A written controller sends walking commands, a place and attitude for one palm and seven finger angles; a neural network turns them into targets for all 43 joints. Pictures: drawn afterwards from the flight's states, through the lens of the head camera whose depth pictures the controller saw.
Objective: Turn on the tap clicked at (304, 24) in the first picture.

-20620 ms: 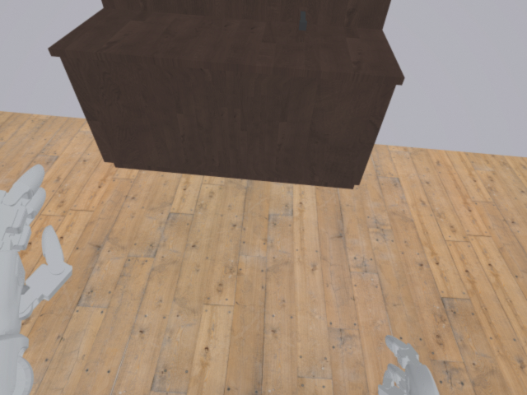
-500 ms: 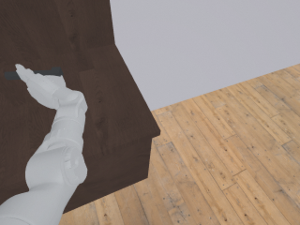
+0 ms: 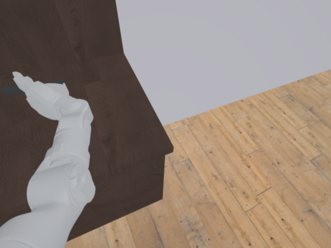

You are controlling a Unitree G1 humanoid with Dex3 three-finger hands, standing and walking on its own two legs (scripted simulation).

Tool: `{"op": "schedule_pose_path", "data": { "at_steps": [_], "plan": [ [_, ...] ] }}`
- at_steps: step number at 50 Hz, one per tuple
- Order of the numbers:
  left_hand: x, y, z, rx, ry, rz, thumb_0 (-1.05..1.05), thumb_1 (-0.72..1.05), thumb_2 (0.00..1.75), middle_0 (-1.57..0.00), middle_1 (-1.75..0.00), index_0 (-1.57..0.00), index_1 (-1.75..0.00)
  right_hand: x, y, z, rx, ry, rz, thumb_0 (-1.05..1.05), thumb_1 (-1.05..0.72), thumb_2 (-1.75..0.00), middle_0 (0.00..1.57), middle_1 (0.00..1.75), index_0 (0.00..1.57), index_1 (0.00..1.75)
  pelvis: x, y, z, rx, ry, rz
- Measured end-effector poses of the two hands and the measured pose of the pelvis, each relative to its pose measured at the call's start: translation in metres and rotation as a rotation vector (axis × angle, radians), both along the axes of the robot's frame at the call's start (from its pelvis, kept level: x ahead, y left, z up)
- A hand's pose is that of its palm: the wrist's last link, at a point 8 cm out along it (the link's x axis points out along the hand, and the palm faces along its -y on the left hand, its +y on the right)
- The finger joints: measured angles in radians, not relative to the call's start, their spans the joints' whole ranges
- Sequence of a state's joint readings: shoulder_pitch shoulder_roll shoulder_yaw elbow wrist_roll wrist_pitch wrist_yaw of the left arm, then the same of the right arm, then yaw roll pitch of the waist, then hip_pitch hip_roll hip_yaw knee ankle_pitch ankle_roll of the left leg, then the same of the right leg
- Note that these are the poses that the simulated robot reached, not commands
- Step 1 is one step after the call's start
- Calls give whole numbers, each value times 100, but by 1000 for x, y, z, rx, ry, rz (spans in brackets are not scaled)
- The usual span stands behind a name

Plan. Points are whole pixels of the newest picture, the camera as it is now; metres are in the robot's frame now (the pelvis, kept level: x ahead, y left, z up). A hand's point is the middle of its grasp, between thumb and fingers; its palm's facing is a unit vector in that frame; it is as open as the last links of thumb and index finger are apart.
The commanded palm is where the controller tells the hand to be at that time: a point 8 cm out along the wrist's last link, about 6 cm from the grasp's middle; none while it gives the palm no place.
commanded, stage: lift the hand up off the lever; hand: left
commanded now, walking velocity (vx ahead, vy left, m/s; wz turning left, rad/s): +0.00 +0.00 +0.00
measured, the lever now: (59, 87) +0.54 +0.26 +0.08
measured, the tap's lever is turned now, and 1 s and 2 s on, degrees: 74 74 74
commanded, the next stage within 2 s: draw the hand back beside the body in 0.88 s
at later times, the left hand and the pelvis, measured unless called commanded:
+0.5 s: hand (59, 87) +0.46 +0.22 +0.14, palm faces +0.82 -0.57 -0.10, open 7.8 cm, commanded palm +0.41 +0.23 +0.15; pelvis -0.01 +0.00 +0.01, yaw +1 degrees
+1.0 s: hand (58, 84) +0.47 +0.22 +0.15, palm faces +0.83 -0.54 -0.12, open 7.8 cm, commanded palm +0.41 +0.23 +0.16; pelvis -0.01 -0.01 +0.01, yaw +0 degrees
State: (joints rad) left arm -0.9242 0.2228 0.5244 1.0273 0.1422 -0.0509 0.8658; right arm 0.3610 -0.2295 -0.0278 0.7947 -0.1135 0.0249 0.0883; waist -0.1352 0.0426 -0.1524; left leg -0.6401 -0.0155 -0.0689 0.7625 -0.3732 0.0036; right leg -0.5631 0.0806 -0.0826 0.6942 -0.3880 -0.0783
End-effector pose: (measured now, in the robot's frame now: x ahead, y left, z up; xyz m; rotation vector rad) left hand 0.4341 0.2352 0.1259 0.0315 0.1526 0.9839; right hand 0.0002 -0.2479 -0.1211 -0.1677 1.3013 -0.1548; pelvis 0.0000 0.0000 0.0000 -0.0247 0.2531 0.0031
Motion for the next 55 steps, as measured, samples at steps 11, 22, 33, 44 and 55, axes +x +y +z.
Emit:
{"op": "schedule_pose_path", "data": {
  "at_steps": [11,22,33,44,55],
  "plan": [
    [-16,9,13,15,-10,7,2,90,90,-15,-15,-15,-15,25,-2,3,0,-68,13,1,-91,-89,20,30,20,30,3,0,5,5,-41,4],
    [-27,0,24,10,-18,-14,2,90,90,-15,-15,-15,-15,51,-2,6,-7,-134,53,1,-91,-89,20,30,20,30,-4,0,7,9,-65,15],
    [-24,-12,34,12,-2,-7,2,90,90,-15,-15,-15,-15,45,2,3,3,-139,48,1,-91,-89,20,30,20,30,-11,-3,7,14,-62,9],
    [-22,-8,34,11,26,1,2,90,90,-15,-15,-15,-15,18,-6,3,-8,-86,22,1,-91,-89,20,30,20,30,-12,-7,8,16,-60,6],
    [-19,-9,37,114,-19,-246,2,90,90,-15,-15,-15,-15,15,-16,12,-55,-99,-51,1,-91,-89,20,30,20,30,-7,-7,13,18,-84,-28]
  ]
}}
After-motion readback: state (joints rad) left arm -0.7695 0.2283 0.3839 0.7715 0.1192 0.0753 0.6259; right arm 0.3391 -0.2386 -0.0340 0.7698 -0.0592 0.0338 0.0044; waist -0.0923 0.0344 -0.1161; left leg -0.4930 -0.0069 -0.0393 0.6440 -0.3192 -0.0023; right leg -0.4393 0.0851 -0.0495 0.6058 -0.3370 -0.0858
